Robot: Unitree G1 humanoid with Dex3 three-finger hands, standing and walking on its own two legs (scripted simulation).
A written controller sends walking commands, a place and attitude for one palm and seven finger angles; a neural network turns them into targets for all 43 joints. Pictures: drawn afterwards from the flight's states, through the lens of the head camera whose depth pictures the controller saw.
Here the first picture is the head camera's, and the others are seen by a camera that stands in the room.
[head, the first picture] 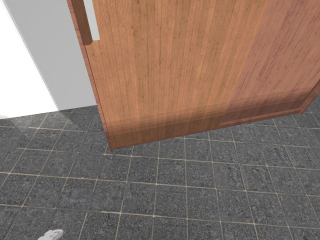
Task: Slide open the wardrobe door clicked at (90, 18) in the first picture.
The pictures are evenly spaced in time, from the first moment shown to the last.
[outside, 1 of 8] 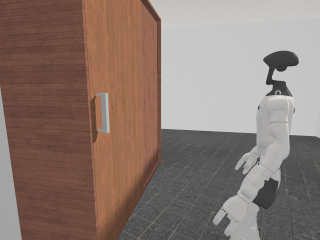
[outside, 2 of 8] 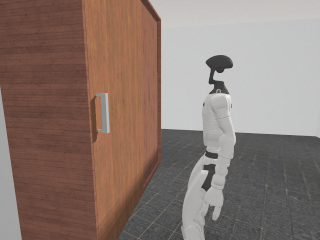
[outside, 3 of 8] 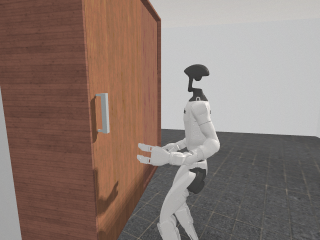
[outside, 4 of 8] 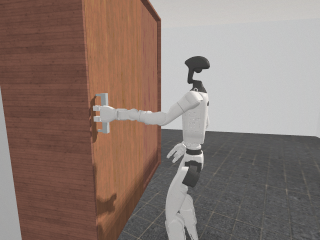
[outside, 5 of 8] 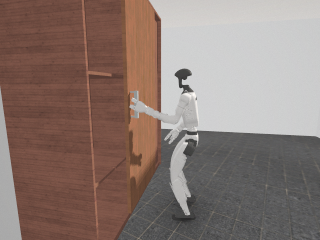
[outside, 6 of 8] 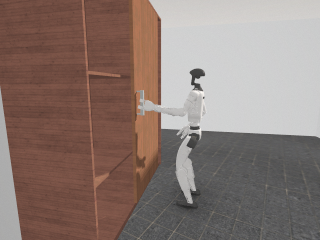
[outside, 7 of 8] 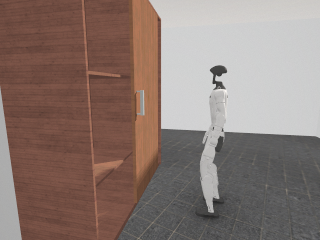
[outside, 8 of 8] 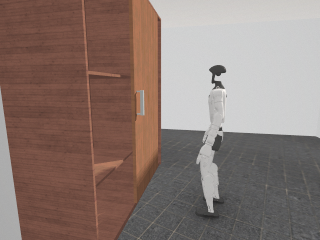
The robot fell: no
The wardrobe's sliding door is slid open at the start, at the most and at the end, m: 0.00 0.66 0.66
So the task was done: yes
